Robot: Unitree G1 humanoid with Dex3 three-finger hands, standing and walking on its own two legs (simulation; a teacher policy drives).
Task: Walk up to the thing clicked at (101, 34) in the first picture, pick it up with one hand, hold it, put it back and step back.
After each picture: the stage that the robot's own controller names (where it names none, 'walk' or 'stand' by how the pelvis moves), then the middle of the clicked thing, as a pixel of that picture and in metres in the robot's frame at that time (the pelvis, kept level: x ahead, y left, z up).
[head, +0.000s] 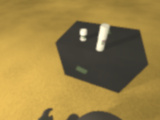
stand; (102, 38) +0.72 -0.06 +0.08
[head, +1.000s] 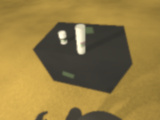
walk; (80, 40) +0.61 +0.14 +0.11
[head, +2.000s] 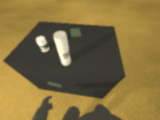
stand; (63, 50) +0.44 +0.22 +0.11
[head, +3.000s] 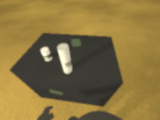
walk; (65, 60) +0.42 +0.21 +0.07
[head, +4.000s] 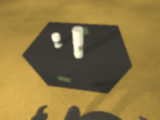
stand; (78, 44) +0.55 +0.13 +0.10
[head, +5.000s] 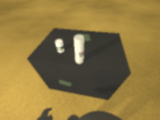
stand; (79, 50) +0.54 +0.13 +0.08
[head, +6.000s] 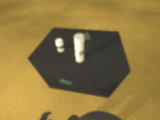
stand; (79, 49) +0.55 +0.13 +0.07
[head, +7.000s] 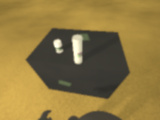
stand; (77, 50) +0.53 +0.14 +0.07
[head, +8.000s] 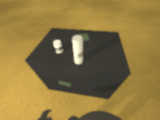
stand; (77, 51) +0.52 +0.14 +0.07
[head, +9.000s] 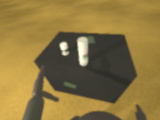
rise first; (83, 52) +0.53 +0.13 +0.08
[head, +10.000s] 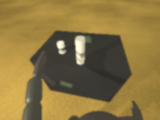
go down; (80, 51) +0.54 +0.13 +0.08
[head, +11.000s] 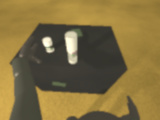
go down; (72, 49) +0.51 +0.13 +0.09
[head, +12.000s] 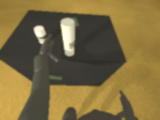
close in; (68, 40) +0.53 +0.13 +0.12
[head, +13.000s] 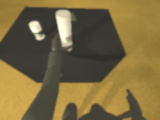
close; (65, 34) +0.55 +0.14 +0.14
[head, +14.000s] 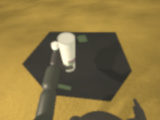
lift; (68, 56) +0.34 +0.14 +0.23
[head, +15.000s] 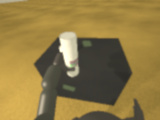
lift; (71, 57) +0.31 +0.13 +0.25
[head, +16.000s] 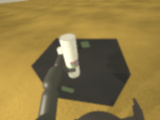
hold; (71, 58) +0.31 +0.13 +0.24
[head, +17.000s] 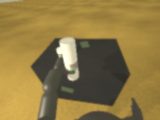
hold; (70, 61) +0.31 +0.13 +0.22
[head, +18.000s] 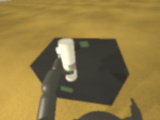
crouch; (69, 61) +0.31 +0.15 +0.21
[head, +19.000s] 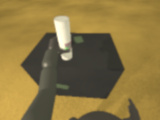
crouch; (64, 41) +0.43 +0.16 +0.26
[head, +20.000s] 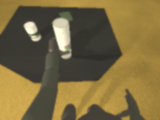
lower; (64, 42) +0.49 +0.13 +0.13
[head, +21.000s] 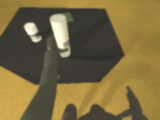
lower; (62, 39) +0.50 +0.14 +0.14
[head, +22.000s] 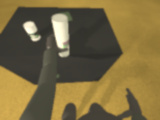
lower; (62, 39) +0.51 +0.14 +0.14
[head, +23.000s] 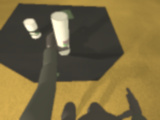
lower; (62, 37) +0.51 +0.14 +0.15
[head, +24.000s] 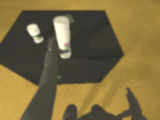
loosen; (63, 40) +0.50 +0.14 +0.14
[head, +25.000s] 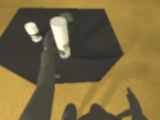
withdraw; (62, 41) +0.49 +0.14 +0.14
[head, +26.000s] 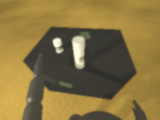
sink last; (79, 54) +0.46 +0.12 +0.11
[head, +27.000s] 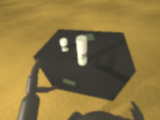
stand; (82, 51) +0.51 +0.14 +0.10
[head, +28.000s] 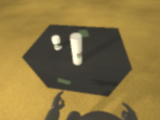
stand; (76, 50) +0.49 +0.14 +0.11
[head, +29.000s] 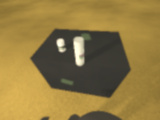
stand; (79, 52) +0.52 +0.13 +0.08
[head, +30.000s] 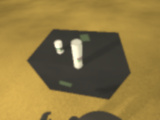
stand; (77, 55) +0.48 +0.14 +0.07
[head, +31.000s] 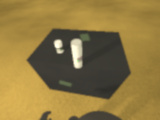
stand; (77, 55) +0.48 +0.14 +0.07
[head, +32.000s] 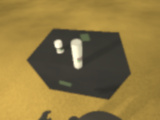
stand; (77, 55) +0.48 +0.14 +0.07
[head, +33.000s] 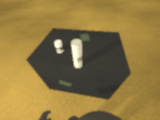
stand; (77, 55) +0.48 +0.14 +0.07
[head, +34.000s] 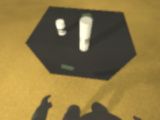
walk; (84, 36) +0.58 +0.08 +0.09
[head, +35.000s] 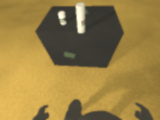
walk; (80, 19) +0.83 +0.17 +0.11
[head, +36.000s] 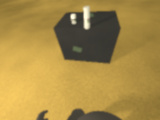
stand; (86, 18) +1.13 +0.16 +0.09
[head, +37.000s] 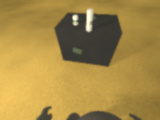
stand; (89, 20) +1.10 +0.10 +0.08
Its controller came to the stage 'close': yes
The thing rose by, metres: 0.19
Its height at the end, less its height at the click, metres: +0.00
